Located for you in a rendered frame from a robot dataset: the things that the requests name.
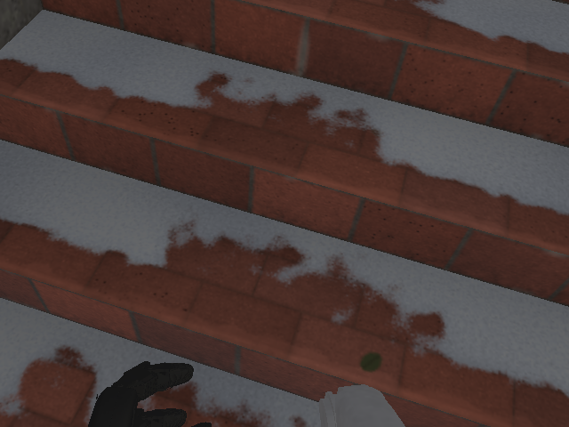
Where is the robot left hand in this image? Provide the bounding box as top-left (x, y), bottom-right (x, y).
top-left (88, 361), bottom-right (212, 427)

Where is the robot right thigh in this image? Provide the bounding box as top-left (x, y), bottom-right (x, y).
top-left (319, 384), bottom-right (405, 427)

